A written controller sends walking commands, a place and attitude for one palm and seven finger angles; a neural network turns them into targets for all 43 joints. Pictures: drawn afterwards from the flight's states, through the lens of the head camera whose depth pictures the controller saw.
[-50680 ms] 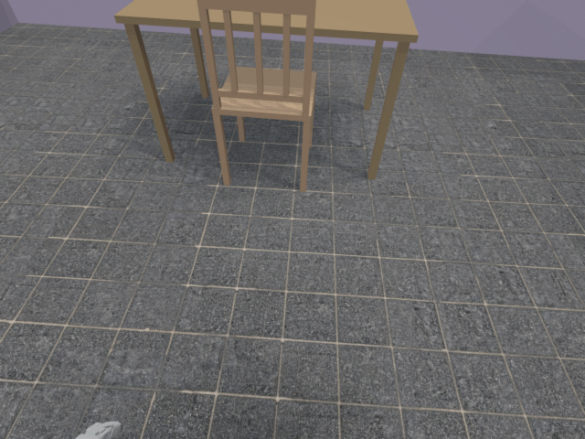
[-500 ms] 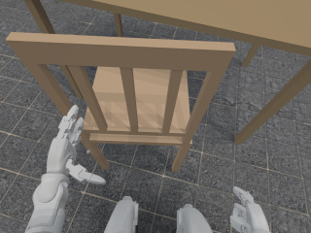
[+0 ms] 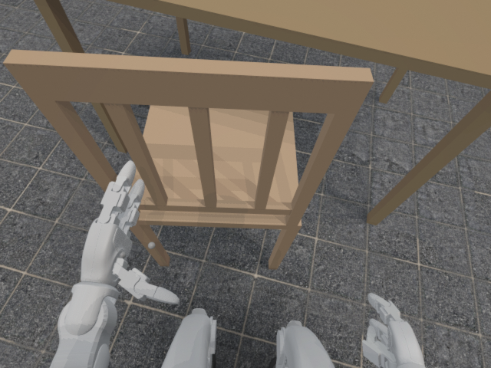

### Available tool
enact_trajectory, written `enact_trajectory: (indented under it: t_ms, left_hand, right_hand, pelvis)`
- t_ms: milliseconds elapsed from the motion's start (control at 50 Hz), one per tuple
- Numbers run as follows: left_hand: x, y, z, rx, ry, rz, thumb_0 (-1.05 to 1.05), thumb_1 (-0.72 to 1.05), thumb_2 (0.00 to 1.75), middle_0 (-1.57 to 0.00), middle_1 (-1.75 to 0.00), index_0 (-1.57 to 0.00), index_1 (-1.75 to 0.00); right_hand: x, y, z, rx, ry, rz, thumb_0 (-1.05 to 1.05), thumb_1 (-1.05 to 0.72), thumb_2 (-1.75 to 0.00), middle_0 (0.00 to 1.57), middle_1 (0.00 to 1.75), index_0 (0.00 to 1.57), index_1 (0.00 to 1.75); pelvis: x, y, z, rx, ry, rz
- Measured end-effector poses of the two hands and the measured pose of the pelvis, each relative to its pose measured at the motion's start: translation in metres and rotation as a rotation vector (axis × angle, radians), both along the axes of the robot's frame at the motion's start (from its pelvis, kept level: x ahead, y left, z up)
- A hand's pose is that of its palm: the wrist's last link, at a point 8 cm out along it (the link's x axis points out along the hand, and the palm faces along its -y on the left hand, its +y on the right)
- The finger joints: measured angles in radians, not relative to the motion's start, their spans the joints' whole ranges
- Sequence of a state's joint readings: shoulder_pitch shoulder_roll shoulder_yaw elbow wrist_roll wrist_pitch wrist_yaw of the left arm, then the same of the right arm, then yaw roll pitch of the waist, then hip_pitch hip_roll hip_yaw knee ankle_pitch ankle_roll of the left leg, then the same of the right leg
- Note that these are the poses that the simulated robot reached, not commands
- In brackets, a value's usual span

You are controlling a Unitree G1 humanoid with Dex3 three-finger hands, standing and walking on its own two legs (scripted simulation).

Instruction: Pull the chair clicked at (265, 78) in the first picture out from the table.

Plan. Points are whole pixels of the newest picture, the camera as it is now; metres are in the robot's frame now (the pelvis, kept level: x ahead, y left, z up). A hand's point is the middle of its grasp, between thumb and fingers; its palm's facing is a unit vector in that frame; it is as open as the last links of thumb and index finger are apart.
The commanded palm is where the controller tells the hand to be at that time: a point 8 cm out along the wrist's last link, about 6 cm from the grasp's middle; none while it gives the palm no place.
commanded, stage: aim the fingers beside a spindle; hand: left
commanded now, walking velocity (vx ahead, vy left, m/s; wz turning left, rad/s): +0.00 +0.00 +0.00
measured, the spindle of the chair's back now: (206, 165) +0.44 +0.09 +0.02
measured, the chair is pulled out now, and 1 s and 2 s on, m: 0.22 0.22 0.22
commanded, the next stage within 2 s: push the fingers through the gap in 1.70 s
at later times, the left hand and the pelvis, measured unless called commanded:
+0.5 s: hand (140, 239) +0.31 +0.18 +0.00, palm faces +0.03 -1.00 -0.04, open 16.9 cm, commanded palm +0.28 +0.22 +0.02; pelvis +0.00 +0.00 +0.00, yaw +0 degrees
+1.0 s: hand (144, 245) +0.28 +0.16 +0.05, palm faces -0.04 -1.00 -0.04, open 16.9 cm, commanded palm +0.28 +0.23 +0.03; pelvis +0.00 +0.00 +0.00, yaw +0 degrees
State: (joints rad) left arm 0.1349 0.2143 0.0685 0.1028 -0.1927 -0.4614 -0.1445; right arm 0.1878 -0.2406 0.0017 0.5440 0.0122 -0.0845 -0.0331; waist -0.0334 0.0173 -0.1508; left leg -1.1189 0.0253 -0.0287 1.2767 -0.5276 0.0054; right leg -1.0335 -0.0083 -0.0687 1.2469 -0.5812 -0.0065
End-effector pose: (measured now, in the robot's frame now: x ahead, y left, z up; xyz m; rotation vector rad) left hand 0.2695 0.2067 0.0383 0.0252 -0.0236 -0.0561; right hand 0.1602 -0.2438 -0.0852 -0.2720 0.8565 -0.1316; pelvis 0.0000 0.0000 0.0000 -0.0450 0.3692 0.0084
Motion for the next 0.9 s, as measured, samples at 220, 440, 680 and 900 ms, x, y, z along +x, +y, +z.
enact_trajectory:
  t_ms: [220,440,680,900]
  left_hand:
    - [0.009,0.020,-0.044,-0.017,0.193,0.044,-0.01,-0.49,0.30,-0.06,-0.08,-0.06,-0.08]
    - [0.018,0.024,0.001,0.049,0.006,0.087,-0.01,-0.50,0.30,-0.07,-0.08,-0.07,-0.08]
    - [-0.007,0.006,0.015,0.026,-0.046,0.034,-0.01,-0.49,0.30,-0.06,-0.08,-0.06,-0.08]
    - [-0.002,0.010,-0.045,-0.036,0.198,0.011,-0.01,-0.49,0.30,-0.06,-0.08,-0.06,-0.08]
  right_hand:
    - [0.002,-0.001,-0.007,0.016,0.011,0.005,0.01,-0.91,-0.90,0.20,0.30,0.20,0.30]
    - [0.002,0.002,-0.005,0.031,0.022,0.018,0.01,-0.91,-0.90,0.20,0.30,0.20,0.30]
    - [0.003,-0.001,0.002,0.007,0.002,0.004,0.01,-0.91,-0.90,0.20,0.30,0.20,0.30]
    - [0.006,-0.003,-0.004,0.007,-0.015,0.000,0.01,-0.91,-0.90,0.20,0.30,0.20,0.30]
  pelvis:
    - [-0.002,-0.001,-0.005,-0.004,0.013,0.006]
    - [0.001,-0.002,0.000,0.002,0.008,0.005]
    - [0.004,-0.003,0.003,0.003,-0.001,0.001]
    - [-0.002,-0.003,-0.006,-0.004,0.009,0.004]
